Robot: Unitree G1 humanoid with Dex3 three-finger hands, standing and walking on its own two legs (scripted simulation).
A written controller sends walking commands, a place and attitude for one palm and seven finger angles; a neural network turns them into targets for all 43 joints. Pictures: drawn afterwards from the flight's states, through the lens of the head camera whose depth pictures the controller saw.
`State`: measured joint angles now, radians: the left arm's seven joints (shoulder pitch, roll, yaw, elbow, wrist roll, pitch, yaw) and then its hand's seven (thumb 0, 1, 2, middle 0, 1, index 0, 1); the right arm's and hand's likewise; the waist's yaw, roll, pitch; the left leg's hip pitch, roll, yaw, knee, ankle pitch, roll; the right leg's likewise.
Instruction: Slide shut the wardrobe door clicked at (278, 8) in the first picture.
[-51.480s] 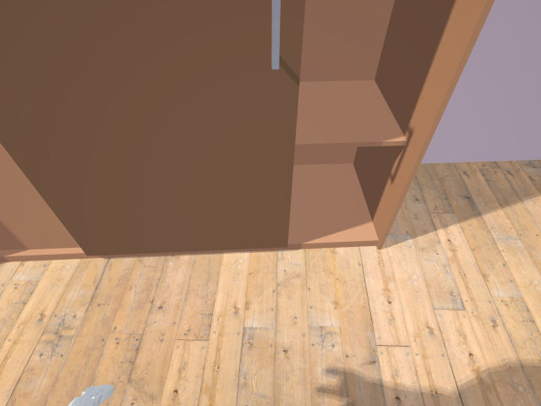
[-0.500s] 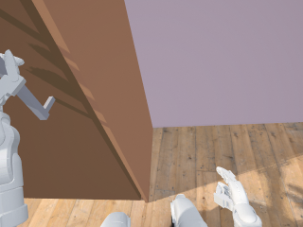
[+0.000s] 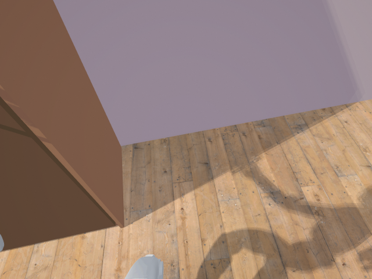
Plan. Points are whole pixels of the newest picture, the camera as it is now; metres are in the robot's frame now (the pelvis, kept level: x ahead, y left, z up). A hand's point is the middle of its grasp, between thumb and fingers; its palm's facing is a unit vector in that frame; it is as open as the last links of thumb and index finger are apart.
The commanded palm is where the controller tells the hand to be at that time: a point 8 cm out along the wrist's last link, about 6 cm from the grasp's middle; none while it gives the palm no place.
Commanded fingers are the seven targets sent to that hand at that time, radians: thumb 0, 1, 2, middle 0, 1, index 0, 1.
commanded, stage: stop walking and hold the door there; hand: left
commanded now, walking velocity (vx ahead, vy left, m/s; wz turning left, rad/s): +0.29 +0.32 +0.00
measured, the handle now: out of the picture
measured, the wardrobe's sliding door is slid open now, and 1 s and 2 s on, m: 0.01 0.01 0.01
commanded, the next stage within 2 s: none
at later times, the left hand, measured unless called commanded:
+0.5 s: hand out of the picture +0.40 +0.41 +0.21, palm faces +0.58 -0.77 -0.26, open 5.5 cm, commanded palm +0.34 +0.46 +0.18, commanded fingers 0.00 0.90 0.90 -0.45 -1.40 -0.45 -1.40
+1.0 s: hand out of the picture +0.41 +0.42 +0.20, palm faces +0.55 -0.80 -0.23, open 5.0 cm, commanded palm +0.36 +0.45 +0.18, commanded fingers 0.00 0.90 0.90 -0.45 -1.40 -0.45 -1.40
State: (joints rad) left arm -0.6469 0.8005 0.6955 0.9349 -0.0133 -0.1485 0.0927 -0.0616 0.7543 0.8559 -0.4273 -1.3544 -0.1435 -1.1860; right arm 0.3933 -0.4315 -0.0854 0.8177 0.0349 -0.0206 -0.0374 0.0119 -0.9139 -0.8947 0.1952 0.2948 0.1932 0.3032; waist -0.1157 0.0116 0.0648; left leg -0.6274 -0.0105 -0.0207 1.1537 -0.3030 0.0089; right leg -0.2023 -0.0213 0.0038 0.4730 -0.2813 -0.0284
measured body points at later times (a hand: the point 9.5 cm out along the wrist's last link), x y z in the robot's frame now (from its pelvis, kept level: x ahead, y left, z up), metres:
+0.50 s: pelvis -0.01 +0.07 -0.02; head +0.00 +0.04 +0.43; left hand +0.36 +0.45 +0.23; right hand +0.10 -0.19 -0.13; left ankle +0.03 +0.22 -0.74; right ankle +0.01 -0.05 -0.74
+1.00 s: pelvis +0.00 +0.09 -0.01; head +0.02 +0.08 +0.44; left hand +0.37 +0.46 +0.21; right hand +0.07 -0.20 -0.11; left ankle +0.03 +0.21 -0.74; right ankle +0.01 -0.02 -0.74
